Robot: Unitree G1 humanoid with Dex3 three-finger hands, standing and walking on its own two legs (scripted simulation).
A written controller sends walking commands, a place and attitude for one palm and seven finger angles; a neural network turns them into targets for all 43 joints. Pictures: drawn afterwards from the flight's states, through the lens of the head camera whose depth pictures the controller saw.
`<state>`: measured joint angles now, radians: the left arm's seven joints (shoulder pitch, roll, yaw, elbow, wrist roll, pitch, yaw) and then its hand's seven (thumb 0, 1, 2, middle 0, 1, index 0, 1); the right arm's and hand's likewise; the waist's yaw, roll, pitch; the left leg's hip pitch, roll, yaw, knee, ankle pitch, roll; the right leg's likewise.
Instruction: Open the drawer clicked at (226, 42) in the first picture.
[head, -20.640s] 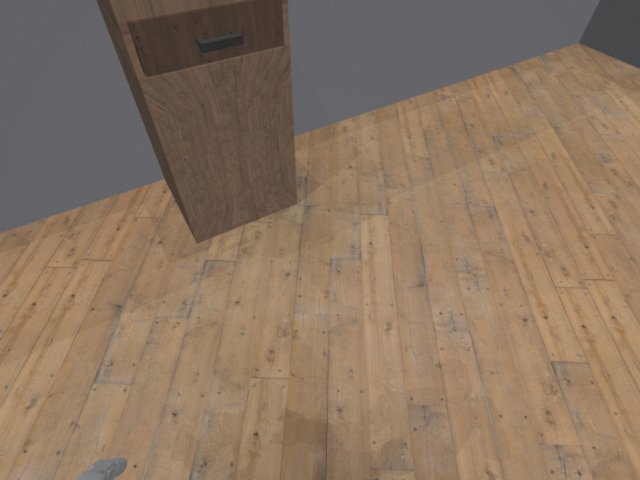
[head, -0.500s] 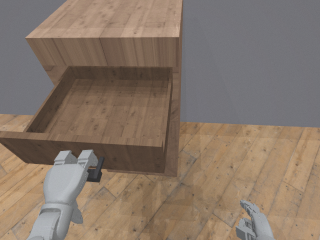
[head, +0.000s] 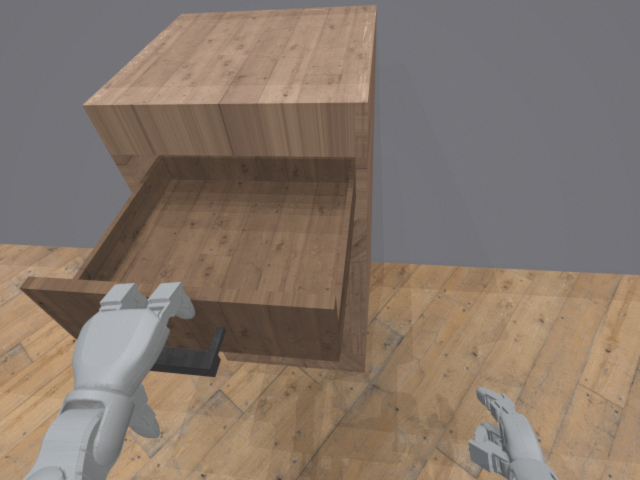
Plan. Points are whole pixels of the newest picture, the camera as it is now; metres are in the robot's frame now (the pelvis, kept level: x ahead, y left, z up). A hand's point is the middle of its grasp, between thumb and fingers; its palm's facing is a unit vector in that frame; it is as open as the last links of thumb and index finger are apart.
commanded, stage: lift the hand off the handle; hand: left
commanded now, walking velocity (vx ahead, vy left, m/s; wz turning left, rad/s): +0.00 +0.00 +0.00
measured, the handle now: (177, 345) +0.26 +0.25 +0.01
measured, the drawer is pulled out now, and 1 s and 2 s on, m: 0.30 0.30 0.30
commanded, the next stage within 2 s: draw the hand back to the body in 0.68 s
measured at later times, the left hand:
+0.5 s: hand (134, 309) +0.23 +0.24 +0.15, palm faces +0.14 -0.07 -0.99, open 13.9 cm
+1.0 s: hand (114, 317) +0.22 +0.24 +0.16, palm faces +0.12 -0.06 -0.99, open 13.9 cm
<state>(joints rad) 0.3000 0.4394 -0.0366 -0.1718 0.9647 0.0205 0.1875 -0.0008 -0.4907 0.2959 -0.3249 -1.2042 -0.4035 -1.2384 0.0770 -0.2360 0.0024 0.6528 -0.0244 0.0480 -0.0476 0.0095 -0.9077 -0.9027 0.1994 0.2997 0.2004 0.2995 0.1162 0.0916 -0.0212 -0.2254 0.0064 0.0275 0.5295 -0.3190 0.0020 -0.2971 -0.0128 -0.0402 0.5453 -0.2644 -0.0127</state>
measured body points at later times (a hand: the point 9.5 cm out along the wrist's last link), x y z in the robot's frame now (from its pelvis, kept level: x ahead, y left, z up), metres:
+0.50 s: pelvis +0.00 +0.00 +0.01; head +0.00 -0.05 +0.46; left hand +0.22 +0.24 +0.20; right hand +0.24 -0.19 -0.09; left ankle -0.03 +0.12 -0.73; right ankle +0.01 -0.11 -0.73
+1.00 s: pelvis -0.01 -0.01 +0.01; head -0.01 -0.05 +0.46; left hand +0.20 +0.24 +0.21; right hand +0.22 -0.21 -0.09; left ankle -0.03 +0.12 -0.73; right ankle +0.01 -0.11 -0.73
